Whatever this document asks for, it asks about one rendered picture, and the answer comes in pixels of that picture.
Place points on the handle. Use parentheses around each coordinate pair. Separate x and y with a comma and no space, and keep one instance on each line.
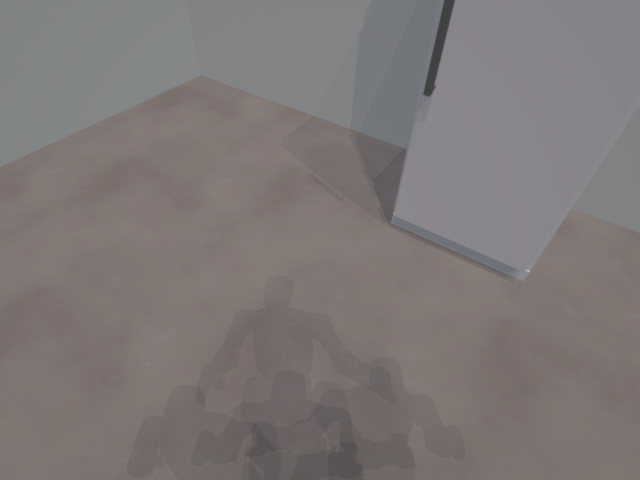
(438,46)

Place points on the fridge door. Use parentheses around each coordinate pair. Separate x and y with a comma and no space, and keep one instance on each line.
(528,93)

